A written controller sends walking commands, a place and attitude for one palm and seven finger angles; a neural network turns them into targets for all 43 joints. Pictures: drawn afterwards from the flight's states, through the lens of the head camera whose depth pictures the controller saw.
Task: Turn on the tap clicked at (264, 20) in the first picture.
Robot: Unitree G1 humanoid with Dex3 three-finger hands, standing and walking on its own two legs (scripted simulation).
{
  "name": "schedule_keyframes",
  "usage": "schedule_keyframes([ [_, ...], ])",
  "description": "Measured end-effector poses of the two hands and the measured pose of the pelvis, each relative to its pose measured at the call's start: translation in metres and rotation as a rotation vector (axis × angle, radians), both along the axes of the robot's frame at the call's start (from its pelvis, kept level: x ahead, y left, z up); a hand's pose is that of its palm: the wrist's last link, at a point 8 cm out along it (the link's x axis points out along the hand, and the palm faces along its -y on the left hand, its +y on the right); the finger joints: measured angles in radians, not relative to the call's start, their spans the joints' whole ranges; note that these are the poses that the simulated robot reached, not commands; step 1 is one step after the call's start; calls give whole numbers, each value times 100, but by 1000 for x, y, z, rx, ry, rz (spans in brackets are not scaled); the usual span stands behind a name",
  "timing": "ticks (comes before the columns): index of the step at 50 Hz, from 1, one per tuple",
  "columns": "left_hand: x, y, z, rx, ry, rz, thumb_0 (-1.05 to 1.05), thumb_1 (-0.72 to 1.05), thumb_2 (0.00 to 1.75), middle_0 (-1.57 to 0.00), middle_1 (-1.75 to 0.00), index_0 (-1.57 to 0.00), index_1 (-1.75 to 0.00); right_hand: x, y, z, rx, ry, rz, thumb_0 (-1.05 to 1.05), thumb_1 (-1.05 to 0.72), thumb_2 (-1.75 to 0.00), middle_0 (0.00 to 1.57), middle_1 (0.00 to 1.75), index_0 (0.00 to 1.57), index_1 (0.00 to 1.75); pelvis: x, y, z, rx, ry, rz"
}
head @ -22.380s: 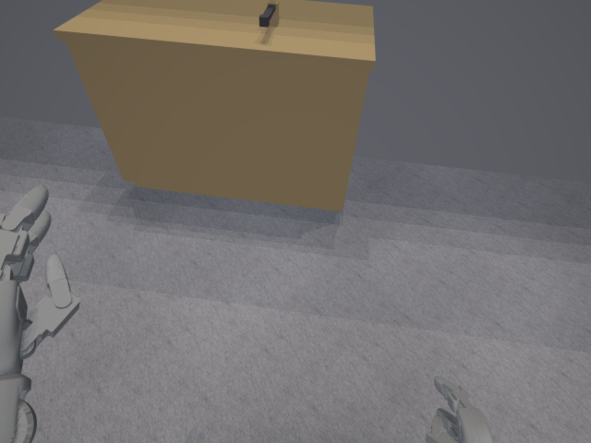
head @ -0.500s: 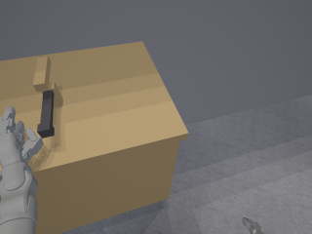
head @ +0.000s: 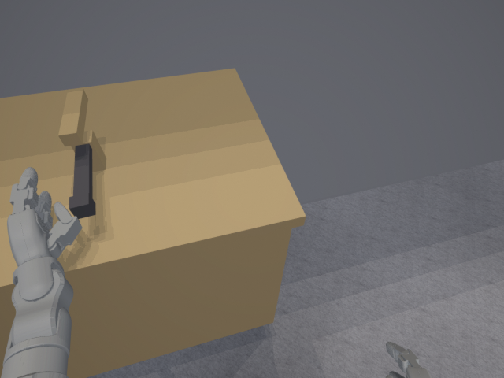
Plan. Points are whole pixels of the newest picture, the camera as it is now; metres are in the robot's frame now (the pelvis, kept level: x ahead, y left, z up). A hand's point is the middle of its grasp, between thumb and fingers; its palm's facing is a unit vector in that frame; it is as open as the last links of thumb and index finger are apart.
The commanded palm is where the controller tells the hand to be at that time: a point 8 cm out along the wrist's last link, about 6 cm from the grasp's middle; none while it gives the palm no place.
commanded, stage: push the lever round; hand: left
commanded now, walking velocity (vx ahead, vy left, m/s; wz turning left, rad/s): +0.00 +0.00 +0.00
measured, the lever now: (82, 206) +0.34 +0.29 +0.09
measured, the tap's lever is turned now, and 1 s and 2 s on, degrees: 4 19 47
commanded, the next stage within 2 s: none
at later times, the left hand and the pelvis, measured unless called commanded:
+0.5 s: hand (90, 222) +0.32 +0.27 +0.08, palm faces +0.54 -0.83 -0.09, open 7.8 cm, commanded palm +0.28 +0.30 +0.08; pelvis -0.01 -0.01 +0.00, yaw +0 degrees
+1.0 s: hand (114, 216) +0.33 +0.24 +0.08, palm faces +0.63 -0.78 -0.07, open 7.7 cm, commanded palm +0.29 +0.26 +0.08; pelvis +0.00 -0.01 +0.00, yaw +0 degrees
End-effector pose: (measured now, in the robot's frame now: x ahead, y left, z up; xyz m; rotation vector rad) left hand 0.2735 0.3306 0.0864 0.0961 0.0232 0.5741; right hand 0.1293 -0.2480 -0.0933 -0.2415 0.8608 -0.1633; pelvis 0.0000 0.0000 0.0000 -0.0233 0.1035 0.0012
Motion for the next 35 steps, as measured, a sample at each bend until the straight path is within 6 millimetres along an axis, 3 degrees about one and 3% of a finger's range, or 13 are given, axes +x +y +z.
schedule_keyframes([
  [14, -5, -12, 2, 7, -15, -1, 2, 92, 90, -15, -15, -15, -15, -12, -12, -4, 1, 18, -22, 1, -90, -90, 21, 30, 21, 30, -2, -7, 0, 3, -8, -2],
  [35, 7, -42, 0, -9, -32, 32, 2, 93, 90, -15, -15, -15, -15, -5, -9, -5, 19, 3, -3, 1, -90, -90, 21, 30, 21, 30, -4, -10, -2, 6, -5, 0],
])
